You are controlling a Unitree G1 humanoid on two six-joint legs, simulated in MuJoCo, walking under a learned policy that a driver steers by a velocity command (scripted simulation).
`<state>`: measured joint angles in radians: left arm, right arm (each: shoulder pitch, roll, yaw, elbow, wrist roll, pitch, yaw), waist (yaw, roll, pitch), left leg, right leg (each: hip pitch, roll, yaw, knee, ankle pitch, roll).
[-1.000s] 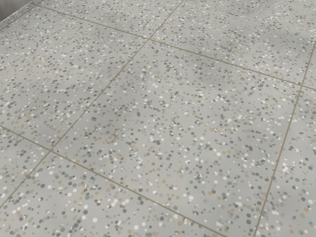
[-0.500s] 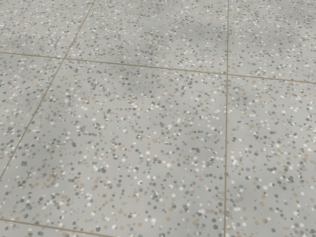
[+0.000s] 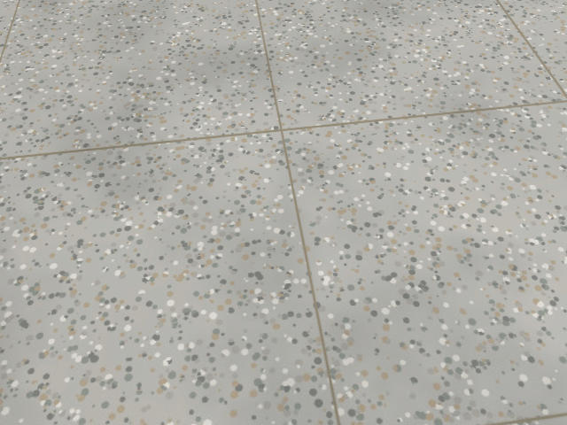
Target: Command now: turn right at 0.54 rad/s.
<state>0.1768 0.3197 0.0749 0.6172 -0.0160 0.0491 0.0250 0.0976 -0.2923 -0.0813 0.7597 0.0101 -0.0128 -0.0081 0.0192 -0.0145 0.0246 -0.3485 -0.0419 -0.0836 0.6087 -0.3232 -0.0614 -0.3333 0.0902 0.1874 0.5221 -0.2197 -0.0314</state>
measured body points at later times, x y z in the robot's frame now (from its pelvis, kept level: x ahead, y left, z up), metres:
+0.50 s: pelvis +0.05 -0.02 +0.00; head +0.06 -0.04 +0.45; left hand +0.18 +0.24 -0.09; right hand +0.11 -0.30 -0.12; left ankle +0.03 +0.12 -0.69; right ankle -0.01 -0.12 -0.74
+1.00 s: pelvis +0.30 +0.02 +0.00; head +0.33 +0.03 +0.45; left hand +0.41 +0.29 -0.12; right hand +0.40 -0.26 -0.10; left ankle +0.36 +0.10 -0.74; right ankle +0.21 -0.12 -0.65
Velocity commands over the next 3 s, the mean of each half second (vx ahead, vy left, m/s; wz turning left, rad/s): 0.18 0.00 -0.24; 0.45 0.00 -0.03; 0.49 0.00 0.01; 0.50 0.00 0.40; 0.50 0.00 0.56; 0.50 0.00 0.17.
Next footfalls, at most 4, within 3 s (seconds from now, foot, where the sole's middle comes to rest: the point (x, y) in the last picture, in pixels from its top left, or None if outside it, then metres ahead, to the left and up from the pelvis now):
0.04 left None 0.05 0.13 -0.77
0.40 right None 0.03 -0.12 -0.77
0.84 left None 0.40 0.10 -0.77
1.38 right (370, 335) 0.68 -0.16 -0.77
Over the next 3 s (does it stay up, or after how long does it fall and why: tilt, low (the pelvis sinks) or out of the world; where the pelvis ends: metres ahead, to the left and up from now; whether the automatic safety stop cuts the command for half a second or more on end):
stays up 1.37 0.19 0.00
